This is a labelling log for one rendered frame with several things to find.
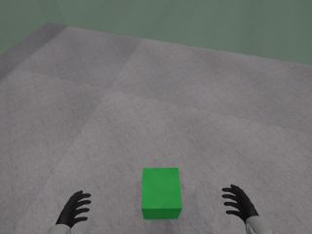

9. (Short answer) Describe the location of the robot left forearm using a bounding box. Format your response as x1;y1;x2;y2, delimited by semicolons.
46;224;71;234

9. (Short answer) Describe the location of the right robot hand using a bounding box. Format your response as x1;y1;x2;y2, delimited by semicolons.
221;184;259;224

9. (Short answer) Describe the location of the left robot hand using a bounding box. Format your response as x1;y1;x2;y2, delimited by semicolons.
56;190;92;228

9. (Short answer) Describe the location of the carton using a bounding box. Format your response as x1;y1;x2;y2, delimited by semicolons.
141;168;182;219

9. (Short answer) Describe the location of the robot right forearm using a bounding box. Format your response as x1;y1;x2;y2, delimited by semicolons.
245;215;278;234

